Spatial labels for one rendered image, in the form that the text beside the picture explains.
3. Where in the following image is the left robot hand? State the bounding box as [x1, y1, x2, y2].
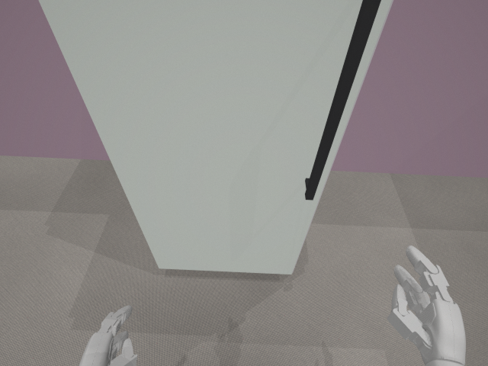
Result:
[79, 305, 137, 366]

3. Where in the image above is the handle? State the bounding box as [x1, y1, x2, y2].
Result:
[305, 0, 381, 200]

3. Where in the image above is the fridge door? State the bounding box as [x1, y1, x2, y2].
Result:
[39, 0, 392, 275]

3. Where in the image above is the right robot hand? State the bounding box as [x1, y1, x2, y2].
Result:
[387, 246, 466, 365]

